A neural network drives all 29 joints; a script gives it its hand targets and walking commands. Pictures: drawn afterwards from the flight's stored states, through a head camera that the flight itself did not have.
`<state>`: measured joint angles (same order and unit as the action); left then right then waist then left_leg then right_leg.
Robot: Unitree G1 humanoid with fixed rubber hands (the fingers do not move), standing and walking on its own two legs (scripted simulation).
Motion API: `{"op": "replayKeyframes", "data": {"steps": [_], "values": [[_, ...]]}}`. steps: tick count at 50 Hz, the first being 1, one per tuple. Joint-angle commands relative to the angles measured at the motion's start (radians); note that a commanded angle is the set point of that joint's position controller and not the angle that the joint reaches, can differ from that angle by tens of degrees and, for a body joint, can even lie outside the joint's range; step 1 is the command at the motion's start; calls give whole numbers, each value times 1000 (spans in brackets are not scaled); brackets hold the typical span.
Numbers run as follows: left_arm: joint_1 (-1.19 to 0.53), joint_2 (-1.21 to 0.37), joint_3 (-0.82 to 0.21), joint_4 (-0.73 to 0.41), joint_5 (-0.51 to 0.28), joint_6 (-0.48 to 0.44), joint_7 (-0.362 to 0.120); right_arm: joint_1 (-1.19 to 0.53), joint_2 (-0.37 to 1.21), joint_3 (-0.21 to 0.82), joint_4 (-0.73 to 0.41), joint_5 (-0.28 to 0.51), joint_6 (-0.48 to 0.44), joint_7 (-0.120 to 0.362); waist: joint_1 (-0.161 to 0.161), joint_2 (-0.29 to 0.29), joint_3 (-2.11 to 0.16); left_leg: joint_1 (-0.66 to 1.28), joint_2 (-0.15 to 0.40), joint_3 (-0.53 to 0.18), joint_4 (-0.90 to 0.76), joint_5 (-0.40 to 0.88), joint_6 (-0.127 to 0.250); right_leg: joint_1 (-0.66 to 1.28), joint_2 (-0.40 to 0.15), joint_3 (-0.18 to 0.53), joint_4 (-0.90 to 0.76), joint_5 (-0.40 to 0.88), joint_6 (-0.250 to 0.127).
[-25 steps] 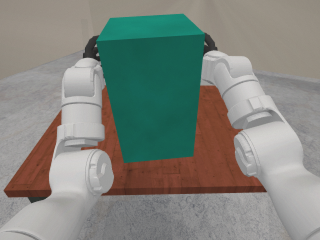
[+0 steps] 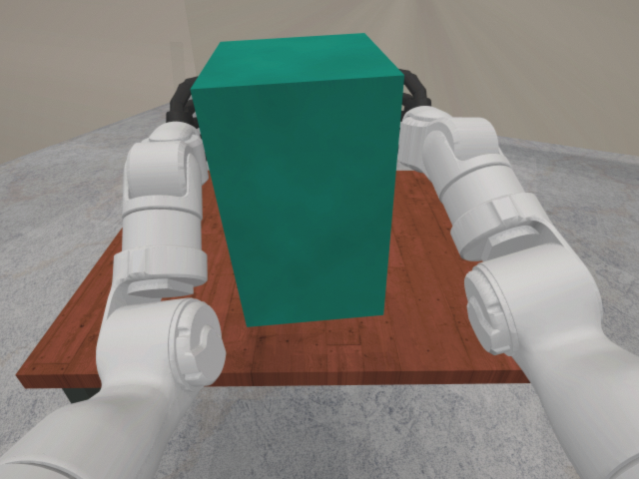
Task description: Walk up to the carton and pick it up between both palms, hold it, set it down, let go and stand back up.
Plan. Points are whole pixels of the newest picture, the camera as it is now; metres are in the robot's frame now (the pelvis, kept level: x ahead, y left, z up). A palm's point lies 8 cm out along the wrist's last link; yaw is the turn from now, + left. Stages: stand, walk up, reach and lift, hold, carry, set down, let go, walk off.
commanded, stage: hold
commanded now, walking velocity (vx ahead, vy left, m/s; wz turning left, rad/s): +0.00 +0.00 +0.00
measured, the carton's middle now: (304, 182) +0.36 +0.00 +0.26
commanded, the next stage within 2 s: set down in 0.94 s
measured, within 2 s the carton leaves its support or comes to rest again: neither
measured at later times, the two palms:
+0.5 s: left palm (190, 140) +0.38 +0.13 +0.31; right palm (417, 129) +0.37 -0.14 +0.32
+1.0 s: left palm (182, 135) +0.38 +0.14 +0.32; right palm (411, 122) +0.37 -0.13 +0.33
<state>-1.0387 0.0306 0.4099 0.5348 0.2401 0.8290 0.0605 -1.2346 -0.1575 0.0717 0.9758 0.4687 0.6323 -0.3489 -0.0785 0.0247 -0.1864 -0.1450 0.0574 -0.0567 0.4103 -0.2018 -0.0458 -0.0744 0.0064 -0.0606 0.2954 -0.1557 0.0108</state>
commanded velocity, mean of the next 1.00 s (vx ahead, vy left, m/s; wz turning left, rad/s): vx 0.00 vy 0.00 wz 0.00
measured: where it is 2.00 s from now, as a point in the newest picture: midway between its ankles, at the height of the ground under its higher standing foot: outside the picture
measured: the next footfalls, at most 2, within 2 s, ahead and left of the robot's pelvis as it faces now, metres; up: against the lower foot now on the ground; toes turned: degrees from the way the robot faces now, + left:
none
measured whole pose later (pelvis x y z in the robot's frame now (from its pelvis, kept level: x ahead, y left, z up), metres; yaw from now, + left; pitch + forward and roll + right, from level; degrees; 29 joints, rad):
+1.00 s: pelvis +0.01 +0.01 +0.00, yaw -1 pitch -4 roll -2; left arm -1.06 0.04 0.38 0.51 0.25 0.86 0.06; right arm -1.25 -0.16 0.04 0.96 0.47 0.66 -0.35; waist -0.09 0.01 -0.17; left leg -0.14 0.06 -0.05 0.43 -0.22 -0.04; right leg -0.06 0.01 -0.05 0.29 -0.16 0.02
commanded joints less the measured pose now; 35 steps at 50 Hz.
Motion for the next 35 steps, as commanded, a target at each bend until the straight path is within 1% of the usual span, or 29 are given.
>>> {"op": "replayKeyframes", "data": {"steps": [1, 2, 3, 4, 5, 6, 7, 8, 9, 10, 11, 12, 13, 14, 15, 16, 17, 19, 20, 21, 22, 23, 24, 25, 26, 27, 28, 30, 35], "values": [[-880, -606, -342, -101, -187, -63, -126, -823, 720, 101, -380, 174, -33, 134, -7, 3, -311, 81, -118, 28, -30, 223, -36, 50, 97, 31, -37, 138, 57], [-888, -602, -338, -89, -186, -59, -124, -822, 709, 83, -357, 168, -29, 135, -12, 6, -292, 83, -115, 25, -37, 198, -37, 29, 100, 27, -41, 100, 54], [-905, -604, -336, -68, -183, -58, -124, -812, 695, 62, -309, 156, -23, 139, -15, 20, -257, 64, -111, 25, -52, 139, -38, 2, 99, 28, -49, 26, 44], [-922, -600, -330, -47, -180, -59, -122, -824, 689, 44, -279, 141, -24, 147, -7, 24, -230, 41, -103, 29, -69, 94, -30, -14, 101, 25, -54, -33, 39], [-931, -616, -340, -66, -185, -63, -119, -822, 693, 40, -270, 141, -28, 154, -6, 41, -246, 26, -97, 27, -74, 96, -32, -11, 102, 27, -46, -40, 32], [-939, -613, -326, -51, -178, -63, -115, -817, 687, 34, -232, 133, -24, 159, 1, 41, -231, 15, -91, 27, -81, 89, -34, -3, 104, 29, -42, -53, 30], [-940, -632, -336, -57, -182, -65, -114, -822, 688, 37, -238, 130, -29, 162, -1, 56, -253, 5, -93, 29, -80, 93, -40, 12, 103, 32, -37, -43, 28], [-917, -636, -330, -34, -177, -61, -113, -819, 684, 40, -238, 134, -30, 163, 2, 61, -254, 8, -95, 28, -77, 98, -42, 22, 101, 39, -40, -33, 26], [-909, -631, -330, -51, -180, -62, -114, -809, 690, 50, -245, 144, -30, 162, 2, 51, -288, 26, -97, 26, -65, 143, -42, 45, 100, 39, -31, 17, 31], [-910, -637, -345, -78, -191, -62, -112, -834, 695, 68, -303, 161, -40, 161, 4, 58, -351, 53, -101, 25, -41, 197, -47, 64, 100, 38, -21, 72, 36], [-904, -618, -326, -60, -181, -58, -110, -817, 687, 62, -265, 164, -29, 158, -1, 49, -313, 66, -103, 24, -37, 218, -50, 54, 105, 34, -24, 90, 40], [-868, -615, -324, -59, -181, -54, -115, -785, 678, 64, -273, 166, -27, 151, -12, 35, -320, 81, -109, 27, -32, 231, -51, 65, 101, 37, -27, 119, 46], [-855, -605, -322, -67, -180, -51, -118, -801, 683, 77, -317, 172, -32, 145, -7, 27, -345, 96, -115, 29, -21, 257, -49, 78, 98, 34, -26, 161, 53], [-833, -588, -308, -59, -174, -46, -120, -794, 675, 83, -314, 178, -26, 138, -6, 13, -326, 96, -117, 28, -19, 269, -45, 86, 101, 33, -27, 184, 56], [-819, -589, -297, -39, -157, -42, -123, -783, 661, 81, -289, 178, -22, 138, -2, 17, -285, 91, -113, 25, -28, 268, -50, 81, 104, 30, -30, 173, 54], [-804, -593, -308, -42, -149, -38, -127, -764, 654, 81, -289, 174, -22, 137, -10, 29, -282, 98, -112, 25, -29, 268, -55, 84, 104, 31, -32, 171, 52], [-803, -591, -306, -36, -149, -38, -132, -755, 654, 79, -274, 172, -20, 136, -14, 26, -260, 87, -112, 25, -34, 259, -57, 78, 102, 32, -36, 160, 50], [-821, -595, -327, -80, -164, -49, -137, -771, 675, 94, -341, 177, -29, 130, -22, 16, -310, 99, -119, 25, -21, 282, -55, 89, 99, 33, -32, 210, 56], [-820, -603, -342, -98, -170, -50, -135, -780, 682, 107, -368, 187, -30, 125, -25, 25, -320, 112, -119, 18, -9, 318, -59, 101, 101, 32, -26, 255, 58], [-819, -604, -344, -104, -170, -49, -136, -766, 677, 106, -366, 192, -24, 121, -35, 29, -304, 113, -120, 18, -6, 321, -62, 101, 101, 33, -26, 265, 59], [-810, -601, -331, -80, -158, -43, -136, -770, 669, 95, -355, 188, -20, 120, -33, 30, -267, 107, -119, 18, -16, 297, -60, 87, 102, 32, -35, 235, 56], [-812, -603, -327, -77, -152, -42, -138, -772, 681, 104, -359, 187, -22, 122, -19, 24, -257, 93, -117, 22, -20, 299, -57, 88, 101, 30, -31, 234, 55], [-819, -594, -333, -97, -157, -45, -140, -762, 686, 107, -366, 190, -22, 121, -22, 10, -273, 100, -115, 22, -18, 308, -55, 97, 103, 28, -27, 250, 58], [-819, -602, -354, -128, -172, -47, -139, -778, 692, 125, -411, 202, -26, 119, -20, 19, -311, 109, -117, 18, -9, 330, -57, 109, 102, 29, -21, 279, 58], [-877, -553, -334, -125, -158, -41, -132, -862, 753, 143, -467, 197, -18, 111, 22, -33, -304, 104, -125, 25, 1, 279, -18, 116, 93, 31, -33, 251, 81], [-869, -555, -349, -117, -168, -37, -125, -848, 746, 138, -469, 195, -9, 110, 5, -28, -300, 94, -120, 30, -11, 261, -14, 99, 98, 35, -27, 254, 77], [-879, -567, -353, -133, -174, -34, -122, -846, 749, 143, -465, 198, -5, 110, 11, -26, -310, 82, -119, 30, -18, 249, -13, 104, 98, 34, -22, 233, 76], [-878, -581, -362, -129, -181, -27, -121, -838, 740, 131, -461, 195, 0, 113, 8, -8, -315, 73, -118, 35, -21, 236, -17, 98, 100, 39, -24, 204, 69], [-828, -590, -339, -73, -159, -15, -131, -791, 689, 88, -385, 160, 11, 118, -9, 11, -272, 46, -109, 39, -44, 196, -29, 103, 100, 47, -29, 158, 49]]}}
